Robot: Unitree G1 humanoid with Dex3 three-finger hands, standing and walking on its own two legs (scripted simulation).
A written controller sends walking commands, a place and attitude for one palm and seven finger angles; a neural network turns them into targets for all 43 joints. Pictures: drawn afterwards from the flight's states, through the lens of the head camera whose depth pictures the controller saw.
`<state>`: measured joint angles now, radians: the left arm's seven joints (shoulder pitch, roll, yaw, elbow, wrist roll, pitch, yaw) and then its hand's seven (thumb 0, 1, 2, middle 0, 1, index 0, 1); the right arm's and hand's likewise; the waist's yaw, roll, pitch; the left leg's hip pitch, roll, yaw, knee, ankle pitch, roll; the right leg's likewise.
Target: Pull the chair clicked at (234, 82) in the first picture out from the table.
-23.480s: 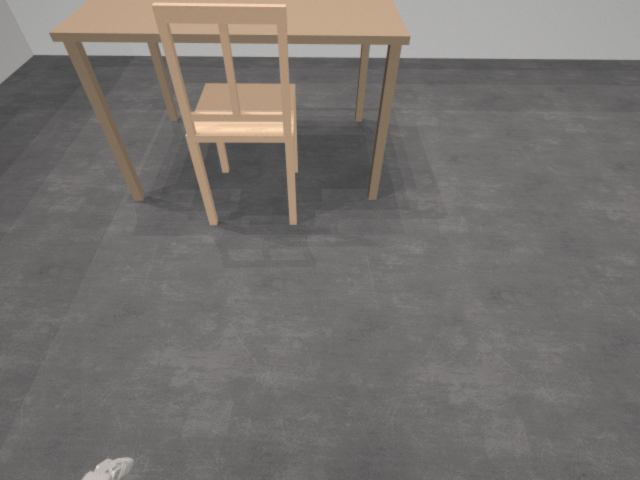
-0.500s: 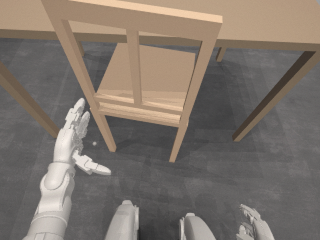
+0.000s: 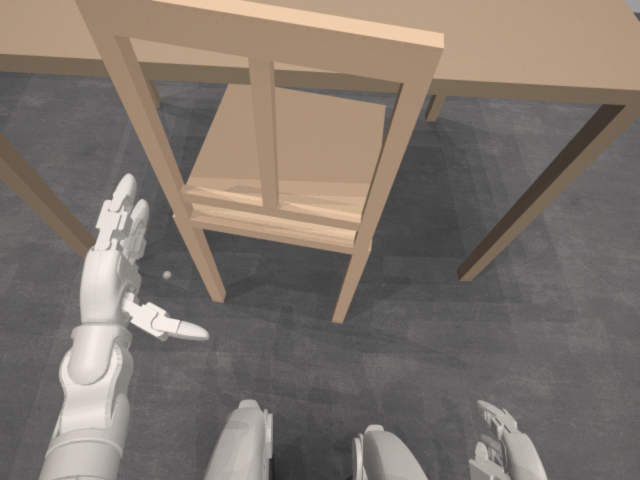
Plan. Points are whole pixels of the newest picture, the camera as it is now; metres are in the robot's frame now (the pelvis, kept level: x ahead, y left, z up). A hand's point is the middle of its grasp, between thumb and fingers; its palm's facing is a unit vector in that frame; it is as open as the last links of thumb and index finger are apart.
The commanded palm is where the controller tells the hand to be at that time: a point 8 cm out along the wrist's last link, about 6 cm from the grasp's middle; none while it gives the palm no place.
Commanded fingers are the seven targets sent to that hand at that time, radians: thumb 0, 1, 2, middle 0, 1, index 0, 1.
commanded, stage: aim the fingers beside a spindle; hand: left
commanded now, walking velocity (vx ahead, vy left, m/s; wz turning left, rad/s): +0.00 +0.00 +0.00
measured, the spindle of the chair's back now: (267, 145) +0.55 +0.09 +0.03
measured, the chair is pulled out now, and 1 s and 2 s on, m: -0.05 -0.05 -0.05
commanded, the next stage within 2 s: push the fingers through the gap in 1.34 s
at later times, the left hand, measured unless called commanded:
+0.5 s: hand (158, 281) +0.34 +0.20 +0.02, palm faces +0.04 -1.00 -0.03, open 16.9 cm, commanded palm +0.31 +0.24 +0.02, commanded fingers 0.00 -0.50 0.30 -0.06 -0.08 -0.06 -0.08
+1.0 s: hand (179, 290) +0.33 +0.18 +0.02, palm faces +0.01 -1.00 -0.02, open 16.9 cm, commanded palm +0.32 +0.24 +0.03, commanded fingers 0.00 -0.50 0.30 -0.06 -0.08 -0.06 -0.08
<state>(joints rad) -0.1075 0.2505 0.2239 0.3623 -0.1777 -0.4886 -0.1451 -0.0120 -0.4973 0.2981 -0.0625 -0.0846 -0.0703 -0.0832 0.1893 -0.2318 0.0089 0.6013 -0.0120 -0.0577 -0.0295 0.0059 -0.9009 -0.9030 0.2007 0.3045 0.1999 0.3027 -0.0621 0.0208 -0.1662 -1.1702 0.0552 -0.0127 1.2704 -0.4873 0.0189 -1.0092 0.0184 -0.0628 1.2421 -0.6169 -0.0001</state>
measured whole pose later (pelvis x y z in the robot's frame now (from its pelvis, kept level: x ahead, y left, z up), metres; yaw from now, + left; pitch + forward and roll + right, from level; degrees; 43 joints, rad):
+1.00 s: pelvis +0.00 +0.00 +0.00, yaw +0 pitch +22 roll -4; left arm -0.07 0.23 0.19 0.36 -0.20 -0.45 -0.18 -0.01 -0.50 0.30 -0.06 -0.08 -0.07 -0.08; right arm 0.21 -0.24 0.01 0.59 0.00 -0.05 -0.03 0.01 -0.90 -0.90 0.20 0.30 0.20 0.30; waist -0.05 0.03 -0.17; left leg -1.16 0.06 -0.01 1.26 -0.48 0.02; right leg -1.01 0.02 -0.06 1.24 -0.61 0.00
